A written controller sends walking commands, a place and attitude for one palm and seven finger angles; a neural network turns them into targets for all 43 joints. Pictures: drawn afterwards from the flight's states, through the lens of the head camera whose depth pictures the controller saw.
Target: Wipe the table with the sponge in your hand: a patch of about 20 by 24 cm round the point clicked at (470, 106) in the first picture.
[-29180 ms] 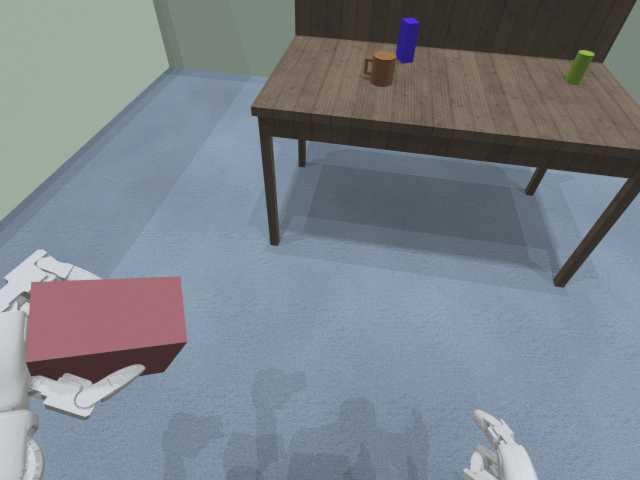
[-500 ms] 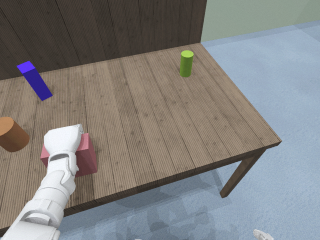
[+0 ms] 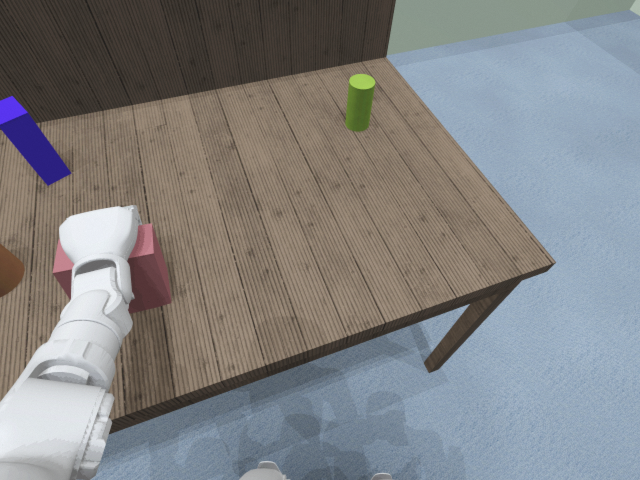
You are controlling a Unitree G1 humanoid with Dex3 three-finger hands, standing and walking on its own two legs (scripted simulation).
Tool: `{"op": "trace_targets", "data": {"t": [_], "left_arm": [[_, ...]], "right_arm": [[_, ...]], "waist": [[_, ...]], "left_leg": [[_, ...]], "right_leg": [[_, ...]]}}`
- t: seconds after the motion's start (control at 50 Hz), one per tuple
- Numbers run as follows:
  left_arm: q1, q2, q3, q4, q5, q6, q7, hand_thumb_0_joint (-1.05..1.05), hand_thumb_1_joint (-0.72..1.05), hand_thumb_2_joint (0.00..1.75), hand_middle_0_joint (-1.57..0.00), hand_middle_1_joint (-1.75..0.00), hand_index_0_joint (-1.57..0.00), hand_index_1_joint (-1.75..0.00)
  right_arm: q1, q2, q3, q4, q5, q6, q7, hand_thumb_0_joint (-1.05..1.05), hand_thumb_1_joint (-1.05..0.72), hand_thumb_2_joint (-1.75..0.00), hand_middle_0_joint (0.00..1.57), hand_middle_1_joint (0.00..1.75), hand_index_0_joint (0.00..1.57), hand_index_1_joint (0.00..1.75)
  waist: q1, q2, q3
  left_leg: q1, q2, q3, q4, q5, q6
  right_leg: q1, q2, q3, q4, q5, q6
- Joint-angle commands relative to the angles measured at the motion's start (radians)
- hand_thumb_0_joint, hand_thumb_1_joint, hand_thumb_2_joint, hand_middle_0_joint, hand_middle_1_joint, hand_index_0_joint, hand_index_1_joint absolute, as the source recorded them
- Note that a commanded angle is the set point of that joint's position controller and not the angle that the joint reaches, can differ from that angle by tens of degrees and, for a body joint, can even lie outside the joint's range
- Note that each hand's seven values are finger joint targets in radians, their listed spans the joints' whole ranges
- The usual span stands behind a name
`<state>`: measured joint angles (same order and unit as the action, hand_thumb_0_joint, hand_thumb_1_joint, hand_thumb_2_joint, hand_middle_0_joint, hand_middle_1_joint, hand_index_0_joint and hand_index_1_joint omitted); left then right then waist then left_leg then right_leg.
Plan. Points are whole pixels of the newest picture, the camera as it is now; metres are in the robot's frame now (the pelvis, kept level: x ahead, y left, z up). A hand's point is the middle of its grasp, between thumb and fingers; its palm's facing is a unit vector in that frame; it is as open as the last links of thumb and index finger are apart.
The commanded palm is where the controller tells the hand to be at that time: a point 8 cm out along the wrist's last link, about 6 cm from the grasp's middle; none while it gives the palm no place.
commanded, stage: wipe forward along the first lane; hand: left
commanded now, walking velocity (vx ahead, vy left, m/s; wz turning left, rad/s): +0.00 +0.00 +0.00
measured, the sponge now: (122, 281) +0.39 +0.31 -0.05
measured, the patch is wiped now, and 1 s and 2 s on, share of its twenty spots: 0.40 0.45 0.65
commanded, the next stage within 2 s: slide across to the middle lane in 0.52 s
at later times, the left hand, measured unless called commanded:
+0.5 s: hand (108, 232) +0.44 +0.33 +0.00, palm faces -0.14 +0.02 -0.99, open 10.4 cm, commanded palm +0.44 +0.31 +0.03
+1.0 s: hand (130, 214) +0.48 +0.31 +0.00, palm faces -0.14 +0.01 -0.99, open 10.4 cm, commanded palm +0.47 +0.27 +0.05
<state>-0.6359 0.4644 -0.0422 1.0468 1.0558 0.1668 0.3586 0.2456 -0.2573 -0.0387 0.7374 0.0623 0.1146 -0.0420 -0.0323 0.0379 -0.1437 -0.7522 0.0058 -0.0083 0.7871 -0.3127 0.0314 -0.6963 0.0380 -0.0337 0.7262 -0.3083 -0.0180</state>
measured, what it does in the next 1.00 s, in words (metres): stands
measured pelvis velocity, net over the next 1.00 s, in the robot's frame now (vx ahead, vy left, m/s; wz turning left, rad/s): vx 0.02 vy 0.02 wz -0.01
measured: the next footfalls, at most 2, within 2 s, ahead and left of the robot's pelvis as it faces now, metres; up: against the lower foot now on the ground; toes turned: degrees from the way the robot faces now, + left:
none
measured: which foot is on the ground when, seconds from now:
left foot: down 0.00-1.00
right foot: down 0.00-1.00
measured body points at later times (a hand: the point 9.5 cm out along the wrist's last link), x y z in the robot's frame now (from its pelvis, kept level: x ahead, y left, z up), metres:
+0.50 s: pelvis +0.00 +0.01 -0.01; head +0.10 +0.03 +0.43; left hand +0.45 +0.32 +0.05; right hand +0.06 -0.26 -0.13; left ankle +0.03 +0.10 -0.71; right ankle +0.02 -0.11 -0.71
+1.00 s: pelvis +0.02 +0.02 +0.00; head +0.12 +0.04 +0.44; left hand +0.48 +0.30 +0.05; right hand +0.04 -0.25 -0.13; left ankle +0.03 +0.10 -0.71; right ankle +0.02 -0.11 -0.71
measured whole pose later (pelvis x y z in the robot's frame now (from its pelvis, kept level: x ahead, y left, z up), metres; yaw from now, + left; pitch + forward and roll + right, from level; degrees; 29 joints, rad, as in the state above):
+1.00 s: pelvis +0.02 +0.02 +0.00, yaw -1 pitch +20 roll -4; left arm -0.85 0.50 -0.07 1.19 1.05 0.21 0.32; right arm 0.30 -0.23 -0.04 0.77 0.04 0.12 0.00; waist -0.10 0.04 -0.15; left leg -0.81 0.00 -0.01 0.81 -0.34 0.05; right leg -0.73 0.04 -0.03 0.70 -0.31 0.00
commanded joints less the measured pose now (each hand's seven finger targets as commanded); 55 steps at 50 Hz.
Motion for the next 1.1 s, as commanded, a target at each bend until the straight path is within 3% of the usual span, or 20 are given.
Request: {"op": "trace_targets", "data": {"t": [0.0, 0.08, 0.1, 0.16, 0.2, 0.24, 0.26, 0.28, 0.3, 0.38, 0.4, 0.44, 0.58, 0.6, 0.66, 0.74, 0.78, 0.86, 0.9, 1.08], "left_arm": [[-0.256, 0.235, 0.059, -0.038, 0.021, 0.013, 0.003, 0.0, 0.1, 1.3, -1.2, -1.6, -1.2, -1.6], [-0.289, 0.216, 0.019, -0.016, 0.033, 0.009, -0.006, 0.0, 0.1, 1.3, -1.2, -1.6, -1.2, -1.6], [-0.299, 0.249, 0.056, -0.022, 0.032, 0.005, -0.006, 0.0, 0.1, 1.3, -1.2, -1.6, -1.2, -1.6], [-0.285, 0.212, 0.022, -0.011, 0.035, -0.002, -0.011, 0.0, 0.1, 1.3, -1.2, -1.6, -1.2, -1.6], [-0.314, 0.255, 0.063, -0.005, 0.037, -0.004, -0.01, 0.0, 0.1, 1.3, -1.2, -1.6, -1.2, -1.6], [-0.322, 0.223, 0.031, -0.004, 0.034, -0.008, -0.009, 0.0, 0.1, 1.3, -1.2, -1.6, -1.2, -1.6], [-0.314, 0.257, 0.054, 0.016, 0.038, -0.006, -0.008, 0.0, 0.1, 1.3, -1.2, -1.6, -1.2, -1.6], [-0.354, 0.243, 0.028, 0.015, 0.042, -0.004, -0.008, 0.0, 0.1, 1.3, -1.2, -1.6, -1.2, -1.6], [-0.37, 0.285, 0.075, 0.013, 0.038, -0.007, -0.004, 0.0, 0.1, 1.3, -1.2, -1.6, -1.2, -1.6], [-0.439, 0.278, 0.027, 0.05, 0.058, 0.003, -0.009, 0.0, 0.1, 1.3, -1.2, -1.6, -1.2, -1.6], [-0.431, 0.311, 0.069, 0.053, 0.051, 0.002, -0.01, 0.0, 0.1, 1.3, -1.2, -1.6, -1.2, -1.6], [-0.453, 0.323, 0.057, 0.055, 0.054, 0.001, -0.019, 0.0, 0.1, 1.3, -1.2, -1.6, -1.2, -1.6], [-0.509, 0.364, 0.058, 0.088, 0.073, -0.011, -0.053, 0.0, 0.1, 1.3, -1.2, -1.6, -1.2, -1.6], [-0.498, 0.353, 0.067, 0.076, 0.062, -0.019, -0.057, 0.0, 0.1, 1.3, -1.2, -1.6, -1.2, -1.6], [-0.516, 0.272, 0.011, 0.036, 0.05, -0.027, -0.062, 0.0, 0.1, 1.3, -1.2, -1.6, -1.2, -1.6], [-0.533, 0.238, 0.008, -0.041, 0.019, -0.035, -0.054, 0.0, 0.1, 1.3, -1.2, -1.6, -1.2, -1.6], [-0.536, 0.191, -0.019, -0.018, 0.01, -0.018, -0.046, 0.0, 0.1, 1.3, -1.2, -1.6, -1.2, -1.6], [-0.607, 0.188, -0.027, -0.015, 0.012, 0.013, -0.026, 0.0, 0.1, 1.3, -1.2, -1.6, -1.2, -1.6], [-0.595, 0.187, -0.007, -0.004, 0.012, 0.023, -0.019, 0.0, 0.1, 1.3, -1.2, -1.6, -1.2, -1.6], [-0.586, 0.156, -0.015, 0.034, 0.02, 0.069, -0.001, 0.0, 0.1, 1.3, -1.2, -1.6, -1.2, -1.6]], "right_arm": [[0.035, -0.165, -0.046, -0.083, -0.007, -0.028, -0.004, 0.0, -0.9, -0.9, 0.2, 0.3, 0.2, 0.3], [0.053, -0.166, -0.044, -0.088, -0.009, -0.028, -0.001, 0.0, -0.9, -0.9, 0.2, 0.3, 0.2, 0.3], [0.058, -0.171, -0.046, -0.08, -0.011, -0.027, 0.0, 0.0, -0.9, -0.9, 0.2, 0.3, 0.2, 0.3], [0.071, -0.166, -0.049, -0.086, -0.014, -0.025, 0.006, 0.0, -0.9, -0.9, 0.2, 0.3, 0.2, 0.3], [0.075, -0.173, -0.049, -0.076, -0.016, -0.022, 0.006, 0.0, -0.9, -0.9, 0.2, 0.3, 0.2, 0.3], [0.087, -0.171, -0.052, -0.079, -0.017, -0.023, 0.008, 0.0, -0.9, -0.9, 0.2, 0.3, 0.2, 0.3], [0.089, -0.175, -0.048, -0.08, -0.017, -0.021, 0.009, 0.0, -0.9, -0.9, 0.2, 0.3, 0.2, 0.3], [0.085, -0.175, -0.045, -0.08, -0.016, -0.02, 0.007, 0.0, -0.9, -0.9, 0.2, 0.3, 0.2, 0.3], [0.091, -0.18, -0.048, -0.068, -0.018, -0.022, 0.007, 0.0, -0.9, -0.9, 0.2, 0.3, 0.2, 0.3], [0.105, -0.182, -0.043, -0.072, -0.019, -0.023, 0.01, 0.0, -0.9, -0.9, 0.2, 0.3, 0.2, 0.3], [0.108, -0.186, -0.044, -0.066, -0.021, -0.024, 0.01, 0.0, -0.9, -0.9, 0.2, 0.3, 0.2, 0.3], [0.125, -0.188, -0.044, -0.07, -0.022, -0.025, 0.011, 0.0, -0.9, -0.9, 0.2, 0.3, 0.2, 0.3], [0.159, -0.196, -0.04, -0.067, -0.026, -0.022, 0.012, 0.0, -0.9, -0.9, 0.2, 0.3, 0.2, 0.3], [0.162, -0.194, -0.042, -0.066, -0.028, -0.024, 0.014, 0.0, -0.9, -0.9, 0.2, 0.3, 0.2, 0.3], [0.168, -0.185, -0.049, -0.068, -0.03, -0.024, 0.018, 0.0, -0.9, -0.9, 0.2, 0.3, 0.2, 0.3], [0.162, -0.178, -0.058, -0.058, -0.03, -0.022, 0.022, 0.0, -0.9, -0.9, 0.2, 0.3, 0.2, 0.3], [0.152, -0.173, -0.057, -0.047, -0.026, -0.018, 0.024, 0.0, -0.9, -0.9, 0.2, 0.3, 0.2, 0.3], [0.143, -0.173, -0.055, -0.025, -0.026, -0.019, 0.024, 0.0, -0.9, -0.9, 0.2, 0.3, 0.2, 0.3], [0.133, -0.172, -0.054, -0.019, -0.028, -0.019, 0.026, 0.0, -0.9, -0.9, 0.2, 0.3, 0.2, 0.3], [0.122, -0.165, -0.051, -0.027, -0.033, -0.006, 0.041, 0.0, -0.9, -0.9, 0.2, 0.3, 0.2, 0.3]], "waist": [[-0.023, -0.046, -0.261], [-0.041, -0.039, -0.255], [-0.031, -0.027, -0.271], [-0.039, -0.023, -0.285], [-0.036, -0.018, -0.286], [-0.048, -0.033, -0.297], [-0.043, -0.03, -0.288], [-0.061, -0.038, -0.272], [-0.05, -0.034, -0.289], [-0.08, -0.01, -0.271], [-0.063, 0.0, -0.291], [-0.072, 0.006, -0.328], [-0.093, 0.023, -0.329], [-0.08, 0.041, -0.354], [-0.093, 0.063, -0.368], [-0.083, 0.104, -0.423], [-0.1, 0.066, -0.371], [-0.109, 0.08, -0.353], [-0.095, 0.098, -0.355], [-0.088, 0.049, -0.372]], "left_leg": [[0.202, -0.001, -0.028, -0.079, 0.101, 0.019], [0.196, -0.004, -0.025, -0.071, 0.103, 0.022], [0.202, 0.0, -0.031, -0.071, 0.112, 0.019], [0.213, 0.0, -0.028, -0.057, 0.139, 0.019], [0.213, 0.006, -0.036, -0.056, 0.15, 0.016], [0.214, 0.005, -0.03, -0.047, 0.153, 0.019], [0.198, 0.004, -0.035, -0.05, 0.142, 0.017], [0.188, 0.003, -0.032, -0.048, 0.126, 0.019], [0.189, 0.008, -0.036, -0.047, 0.136, 0.019], [0.177, 0.005, -0.038, -0.042, 0.097, 0.019], [0.184, 0.007, -0.043, -0.042, 0.109, 0.019], [0.189, 0.005, -0.038, -0.028, 0.132, 0.02], [0.187, 0.011, -0.047, -0.011, 0.143, 0.019], [0.202, 0.012, -0.051, -0.011, 0.168, 0.015], [0.263, 0.022, -0.058, -0.015, 0.181, 0.008], [0.353, 0.032, -0.075, -0.029, 0.251, -0.007], [0.352, 0.036, -0.08, -0.046, 0.219, -0.006], [0.366, 0.035, -0.08, -0.073, 0.212, -0.006], [0.384, 0.038, -0.085, -0.078, 0.262, -0.015], [0.382, 0.034, -0.057, -0.078, 0.333, -0.01]], "right_leg": [[0.088, 0.005, 0.03, -0.118, 0.109, -0.038], [0.064, 0.007, 0.025, -0.116, 0.11, -0.036], [0.063, 0.008, 0.025, -0.11, 0.114, -0.04], [0.053, 0.011, 0.019, -0.104, 0.136, -0.039], [0.037, 0.011, 0.019, -0.094, 0.135, -0.042], [0.033, 0.013, 0.013, -0.094, 0.142, -0.038], [0.033, 0.014, 0.013, -0.091, 0.128, -0.039], [0.02, 0.014, 0.016, -0.095, 0.119, -0.037], [0.022, 0.013, 0.016, -0.087, 0.127, -0.04], [-0.026, 0.015, 0.009, -0.084, 0.082, -0.037], [-0.018, 0.014, 0.012, -0.083, 0.088, -0.041], [-0.008, 0.018, 0.011, -0.076, 0.111, -0.038], [-0.052, 0.024, 0.004, -0.062, 0.105, -0.039], [-0.049, 0.026, 0.003, -0.057, 0.115, -0.042], [-0.075, 0.032, -0.006, -0.065, 0.108, -0.04], [-0.064, 0.034, -0.014, -0.069, 0.132, -0.042], [-0.076, 0.035, -0.018, -0.086, 0.112, -0.037], [-0.057, 0.031, -0.018, -0.102, 0.116, -0.036], [-0.052, 0.031, -0.017, -0.098, 0.14, -0.042], [0.034, 0.028, -0.014, -0.113, 0.226, -0.037]]}}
